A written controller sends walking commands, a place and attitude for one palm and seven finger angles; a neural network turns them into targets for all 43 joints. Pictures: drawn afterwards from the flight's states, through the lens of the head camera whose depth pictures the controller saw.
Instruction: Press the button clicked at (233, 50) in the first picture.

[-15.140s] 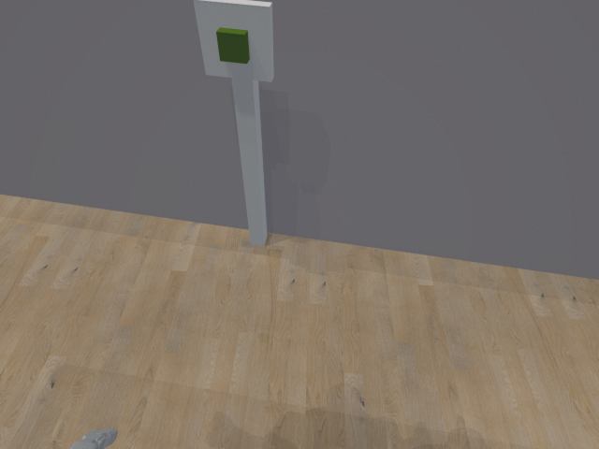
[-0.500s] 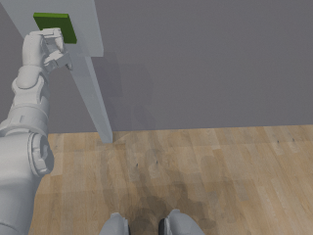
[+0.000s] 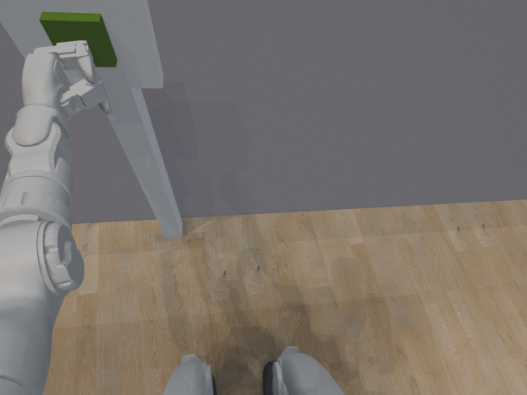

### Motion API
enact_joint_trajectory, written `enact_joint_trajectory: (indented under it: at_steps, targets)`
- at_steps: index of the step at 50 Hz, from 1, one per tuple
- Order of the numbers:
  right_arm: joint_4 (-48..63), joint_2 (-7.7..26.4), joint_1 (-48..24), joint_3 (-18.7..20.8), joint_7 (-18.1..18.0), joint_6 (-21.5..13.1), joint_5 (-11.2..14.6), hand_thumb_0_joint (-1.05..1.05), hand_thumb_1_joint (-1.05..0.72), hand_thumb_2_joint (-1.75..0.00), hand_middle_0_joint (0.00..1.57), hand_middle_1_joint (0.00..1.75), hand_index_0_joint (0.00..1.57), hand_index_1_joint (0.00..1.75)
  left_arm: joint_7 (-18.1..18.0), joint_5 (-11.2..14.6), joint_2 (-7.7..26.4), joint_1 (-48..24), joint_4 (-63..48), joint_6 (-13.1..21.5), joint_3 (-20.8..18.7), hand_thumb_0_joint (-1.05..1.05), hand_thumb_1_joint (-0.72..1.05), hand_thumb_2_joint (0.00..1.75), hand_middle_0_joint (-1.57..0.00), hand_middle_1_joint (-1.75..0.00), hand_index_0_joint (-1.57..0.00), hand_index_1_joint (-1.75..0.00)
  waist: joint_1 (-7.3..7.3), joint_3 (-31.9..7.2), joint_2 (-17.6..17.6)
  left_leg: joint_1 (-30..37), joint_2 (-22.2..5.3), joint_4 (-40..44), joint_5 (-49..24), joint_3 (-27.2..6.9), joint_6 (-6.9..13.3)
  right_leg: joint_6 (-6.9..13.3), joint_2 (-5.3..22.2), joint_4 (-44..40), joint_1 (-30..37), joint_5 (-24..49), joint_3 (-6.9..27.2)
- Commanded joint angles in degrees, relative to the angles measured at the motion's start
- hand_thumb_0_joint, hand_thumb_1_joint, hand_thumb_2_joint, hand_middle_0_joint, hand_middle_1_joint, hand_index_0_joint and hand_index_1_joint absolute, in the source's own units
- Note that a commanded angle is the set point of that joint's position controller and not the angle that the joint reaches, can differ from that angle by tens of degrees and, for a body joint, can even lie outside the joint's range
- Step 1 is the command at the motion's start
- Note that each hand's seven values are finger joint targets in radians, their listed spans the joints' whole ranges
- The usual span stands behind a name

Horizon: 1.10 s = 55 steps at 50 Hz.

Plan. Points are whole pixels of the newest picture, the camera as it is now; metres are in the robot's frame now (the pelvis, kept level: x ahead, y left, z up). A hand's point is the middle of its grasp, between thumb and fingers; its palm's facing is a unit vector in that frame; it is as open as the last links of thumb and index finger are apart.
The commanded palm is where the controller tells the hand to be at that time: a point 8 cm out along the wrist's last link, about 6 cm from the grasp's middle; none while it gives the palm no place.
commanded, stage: pull the fist back off the button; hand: left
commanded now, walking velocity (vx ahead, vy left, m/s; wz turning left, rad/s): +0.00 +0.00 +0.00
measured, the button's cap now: (82, 37) +0.59 +0.20 +0.14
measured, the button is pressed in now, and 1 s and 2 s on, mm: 10 0 0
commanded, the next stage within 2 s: draw the hand back to the body in 0.78 s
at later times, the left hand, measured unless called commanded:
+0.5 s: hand (98, 118) +0.48 +0.18 +0.10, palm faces +0.01 -1.00 -0.01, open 3.1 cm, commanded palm +0.44 +0.22 +0.11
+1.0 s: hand (94, 141) +0.44 +0.17 +0.12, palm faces +0.01 -1.00 -0.03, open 3.1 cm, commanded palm +0.39 +0.23 +0.12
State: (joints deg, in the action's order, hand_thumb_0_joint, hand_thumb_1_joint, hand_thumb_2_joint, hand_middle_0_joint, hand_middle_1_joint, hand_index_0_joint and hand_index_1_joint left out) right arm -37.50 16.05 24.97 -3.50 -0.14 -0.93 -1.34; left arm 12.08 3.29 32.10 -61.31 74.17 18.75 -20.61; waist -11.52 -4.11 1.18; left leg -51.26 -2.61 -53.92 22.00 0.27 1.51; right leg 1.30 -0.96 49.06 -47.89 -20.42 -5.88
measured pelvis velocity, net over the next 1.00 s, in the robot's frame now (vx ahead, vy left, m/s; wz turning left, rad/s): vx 0.04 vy -0.01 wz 0.00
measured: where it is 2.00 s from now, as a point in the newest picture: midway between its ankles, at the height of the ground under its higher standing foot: outside the picture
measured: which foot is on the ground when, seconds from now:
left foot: down 0.00-1.00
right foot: down 0.00-1.00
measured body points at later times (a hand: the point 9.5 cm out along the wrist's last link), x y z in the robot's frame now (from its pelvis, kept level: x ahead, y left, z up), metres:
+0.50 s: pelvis +0.04 +0.00 +0.02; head +0.11 +0.01 +0.46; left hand +0.48 +0.23 +0.11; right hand +0.09 -0.25 -0.09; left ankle +0.03 +0.10 -0.68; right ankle +0.03 -0.11 -0.68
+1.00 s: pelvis +0.04 -0.01 +0.03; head +0.08 -0.02 +0.47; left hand +0.43 +0.23 +0.12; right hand +0.15 -0.26 -0.08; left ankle +0.03 +0.10 -0.68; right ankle +0.03 -0.11 -0.68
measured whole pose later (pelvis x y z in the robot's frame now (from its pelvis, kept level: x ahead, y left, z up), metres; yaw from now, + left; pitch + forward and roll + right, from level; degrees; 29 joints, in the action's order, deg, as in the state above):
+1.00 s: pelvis +0.04 -0.01 +0.03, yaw +0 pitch +9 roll -1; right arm -33.7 14.6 16.1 -2.1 -1.6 0.5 2.1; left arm 12.7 11.1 17.9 -25.7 39.5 15.6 -15.3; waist -3.5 -4.3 1.6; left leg -31.2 -1.8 -44.1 22.2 2.2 0.6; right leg 1.8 -0.6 42.5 -29.9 -21.9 -3.9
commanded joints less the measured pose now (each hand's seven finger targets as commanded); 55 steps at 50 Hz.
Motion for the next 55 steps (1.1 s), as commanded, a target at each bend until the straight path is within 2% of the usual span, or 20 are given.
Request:
enact_joint_trajectory:
  at_steps: [1, 4, 7, 9, 13, 14, 18, 21, 23, 25, 30, 32, 34, 38, 42, 44, 48, 51, 53, 55]
  targets:
    - [3.5, 10.4, 8.6, 4.3, -0.6, -0.6, 0.5, 0.0, -0.9, -0.9, 0.2, 0.3, 0.2, 0.3, -0.7, 1.4, 9.6, -26.2, -14.4, 3.1, -0.4, 0.0, 0.9, 0.9, -1.3, -1.5, -1.3, -1.5, -1.07, -24.5, 7.4, 22.4, 0.9, 7.8, -7.6, -3.6, 0.3, -0.1, -1.8, -7.3, 6.5, 4.7, 4.0]
    - [4.1, 10.2, 7.8, 4.7, -0.5, -0.2, 0.7, 0.0, -0.9, -0.9, 0.2, 0.3, 0.2, 0.3, -0.8, 2.3, 9.1, -23.1, -17.7, 3.8, -1.3, 0.0, 0.9, 0.9, -1.3, -1.5, -1.3, -1.5, 0.45, -25.6, 8.2, 24.5, 0.9, 8.3, -9.0, -3.4, 0.1, 0.1, -1.8, -7.2, 7.5, 5.7, 3.9]
    - [4.6, 9.8, 6.8, 4.8, -0.5, 0.1, 1.1, 0.0, -0.9, -0.9, 0.2, 0.3, 0.2, 0.3, -0.8, 3.0, 7.1, -19.6, -19.2, 3.9, -0.5, 0.0, 0.9, 0.9, -1.3, -1.5, -1.3, -1.5, 0.6, -23.9, 4.2, 23.5, 0.9, 8.8, -9.4, -2.7, 0.4, -0.2, -1.9, -7.7, 9.9, 7.1, 4.0]
    - [4.9, 9.5, 6.2, 4.9, -0.5, 0.2, 1.2, 0.0, -0.9, -0.9, 0.2, 0.3, 0.2, 0.3, -0.8, 3.1, 6.6, -17.5, -20.9, 4.3, -0.7, 0.0, 0.9, 0.9, -1.3, -1.5, -1.3, -1.5, 1.84, -24.2, 6.4, 24.9, 1.1, 9.0, -10.9, -2.4, 0.3, 0.1, -1.8, -7.5, 10.5, 8.6, 4.1]
    - [6.0, 9.1, 4.8, 5.2, -0.7, 0.6, 1.6, 0.0, -0.9, -0.9, 0.2, 0.3, 0.2, 0.3, -0.9, 3.7, 7.0, -11.6, -25.0, 5.1, -2.0, 0.0, 0.9, 0.9, -1.3, -1.5, -1.3, -1.5, 3.79, -25.7, 5.2, 26.3, 1.2, 9.3, -15.2, -1.8, 0.2, 0.2, -1.8, -6.9, 14.6, 13.4, 4.2]
    - [6.5, 8.7, 4.2, 5.3, -0.6, 0.5, 1.7, 0.0, -0.9, -0.9, 0.2, 0.3, 0.2, 0.3, -0.8, 3.8, 5.9, -10.3, -27.6, 5.4, -1.5, 0.0, 0.9, 0.9, -1.3, -1.5, -1.3, -1.5, 4.4, -26.9, 7.6, 28.4, 1.1, 9.4, -17.7, -1.7, 0.0, 0.3, -1.8, -6.6, 14.9, 15.3, 4.1]
    - [7.8, 8.4, 2.5, 5.4, -0.6, 1.1, 2.4, 0.0, -0.9, -0.9, 0.2, 0.3, 0.2, 0.3, -0.6, 5.5, 4.1, -0.2, -30.1, 3.8, -1.6, 0.0, 0.9, 0.9, -1.3, -1.5, -1.3, -1.5, 5.99, -24.7, 3.0, 27.7, 1.1, 10.1, -21.3, -0.8, 0.1, 0.2, -1.8, -7.2, 19.0, 20.0, 4.1]
    - [9.0, 7.5, 0.7, 5.7, -0.5, 1.1, 2.9, 0.0, -0.9, -0.9, 0.2, 0.3, 0.2, 0.3, -0.6, 6.6, 0.5, 4.2, -37.8, 3.2, 0.3, 0.0, 0.9, 0.9, -1.3, -1.5, -1.3, -1.5, 6.84, -25.0, 4.9, 30.9, 1.0, 10.7, -25.5, -0.5, -0.1, 0.1, -1.6, -7.6, 20.2, 22.7, 3.9]
    - [9.2, 7.5, 0.2, 5.8, -0.7, 1.1, 3.1, 0.0, -0.9, -0.9, 0.2, 0.3, 0.2, 0.3, -0.6, 7.3, 0.1, 8.2, -40.6, 2.7, 0.7, 0.0, 0.9, 0.9, -1.3, -1.5, -1.3, -1.5, 6.93, -24.2, 2.3, 31.0, 0.9, 10.9, -28.0, -0.4, 0.1, 0.0, -1.5, -7.8, 22.2, 25.3, 4.1]
    - [9.4, 6.8, -0.9, 5.7, -0.6, 0.8, 3.3, 0.0, -0.9, -0.9, 0.2, 0.3, 0.2, 0.3, -0.5, 7.7, -3.2, 11.0, -44.6, 2.2, 3.1, 0.0, 0.9, 0.9, -1.3, -1.5, -1.3, -1.5, 7.1, -23.6, 4.2, 33.0, 0.7, 11.3, -30.7, -0.5, -0.3, -0.2, -1.3, -7.9, 22.0, 26.3, 3.8]
    - [9.0, 6.6, -3.4, 5.5, -1.2, 0.3, 3.5, 0.0, -0.9, -0.9, 0.2, 0.3, 0.2, 0.3, -1.0, 8.3, -5.6, 12.2, -48.8, 0.9, 5.4, 0.0, 0.9, 0.9, -1.3, -1.5, -1.3, -1.5, 6.3, -19.8, 3.0, 32.8, 1.2, 12.4, -26.2, -0.4, -0.2, -0.3, -1.0, -9.2, 22.1, 24.8, 3.8]
    - [8.8, 6.9, -4.1, 5.5, -1.5, 0.1, 3.5, 0.0, -0.9, -0.9, 0.2, 0.3, 0.2, 0.3, -1.1, 8.4, -4.9, 13.8, -48.3, 0.5, 4.6, 0.0, 0.9, 0.9, -1.3, -1.5, -1.3, -1.5, 6.68, -19.2, 0.6, 32.0, 1.4, 12.8, -24.3, -0.6, -0.2, -0.2, -0.9, -9.5, 22.9, 24.2, 3.7]
    - [9.2, 6.5, -5.1, 5.4, -1.6, -0.3, 3.4, 0.0, -0.9, -0.9, 0.2, 0.3, 0.2, 0.3, -1.1, 8.3, -5.5, 14.7, -50.5, 1.1, 5.2, 0.0, 0.9, 0.9, -1.3, -1.5, -1.3, -1.5, 7.46, -20.7, 3.0, 33.2, 1.7, 12.8, -24.5, -0.5, -0.3, -0.1, -0.6, -9.3, 23.8, 24.2, 4.0]
    - [7.8, 6.7, -5.9, 5.0, -2.2, -0.6, 3.5, 0.0, -0.9, -0.9, 0.2, 0.3, 0.2, 0.3, -1.3, 8.0, -5.6, 9.2, -48.3, 1.2, 6.5, 0.0, 0.9, 0.9, -1.3, -1.5, -1.3, -1.5, 5.8, -17.5, 1.3, 32.1, 1.9, 13.0, -20.3, -1.0, -0.2, -0.1, -0.5, -10.1, 21.8, 21.4, 4.0]
    - [8.0, 6.7, -6.6, 4.7, -2.4, -0.9, 3.4, 0.0, -0.9, -0.9, 0.2, 0.3, 0.2, 0.3, -0.9, 8.0, -3.5, 10.8, -44.5, 1.0, 4.1, 0.0, 0.9, 0.9, -1.3, -1.5, -1.3, -1.5, 7.39, -18.9, 1.5, 30.5, 2.6, 13.2, -18.5, -0.6, -0.3, 0.0, -0.1, -10.0, 24.1, 21.4, 4.4]
    - [7.9, 6.7, -6.5, 4.4, -2.4, -0.8, 3.4, 0.0, -0.9, -0.9, 0.2, 0.3, 0.2, 0.3, -0.5, 7.9, -3.2, 10.3, -42.1, 0.9, 4.1, 0.0, 0.9, 0.9, -1.3, -1.5, -1.3, -1.5, 7.05, -18.1, 0.2, 28.9, 2.6, 13.2, -17.8, -0.6, -0.1, -0.1, 0.0, -10.0, 24.4, 21.6, 4.6]
    - [10.9, 6.6, -7.9, 4.7, -2.1, -1.1, 3.6, 0.0, -0.9, -0.9, 0.2, 0.3, 0.2, 0.3, 0.9, 9.3, 0.1, 20.9, -48.5, 0.8, 0.2, 0.0, 0.9, 0.9, -1.3, -1.5, -1.3, -1.5, 10.45, -23.4, 1.7, 30.4, 2.7, 14.1, -20.9, 0.2, 0.1, 0.2, 0.1, -10.2, 31.3, 25.8, 5.2]
    - [12.2, 6.1, -9.4, 4.4, -2.2, -1.6, 4.4, 0.0, -0.9, -0.9, 0.2, 0.3, 0.2, 0.3, 2.1, 10.9, -3.1, 25.2, -53.2, -0.7, 2.5, 0.0, 0.9, 0.9, -1.3, -1.5, -1.3, -1.5, 10.15, -18.7, 0.7, 30.1, 2.5, 15.9, -19.3, 0.8, 0.3, -0.2, 0.0, -12.0, 31.2, 25.4, 5.0]
    - [12.6, 6.6, -10.0, 4.6, -2.6, -1.9, 4.5, 0.0, -0.9, -0.9, 0.2, 0.3, 0.2, 0.3, 2.2, 11.9, -1.2, 28.3, -55.3, -1.9, 0.4, 0.0, 0.9, 0.9, -1.3, -1.5, -1.3, -1.5, 10.6, -17.5, -2.5, 29.5, 2.5, 17.0, -17.2, 0.7, 0.5, -0.4, 0.0, -13.2, 32.4, 23.5, 5.0]
    - [13.0, 6.1, -11.1, 4.5, -3.0, -2.5, 4.7, 0.0, -0.9, -0.9, 0.2, 0.3, 0.2, 0.3, 2.5, 12.4, -1.1, 30.0, -59.8, -2.9, 0.1, 0.0, 0.9, 0.9, -1.3, -1.5, -1.3, -1.5, 10.91, -16.7, 1.2, 30.9, 2.6, 18.2, -16.7, 1.2, 0.5, -0.5, 0.3, -14.3, 33.0, 23.3, 5.4]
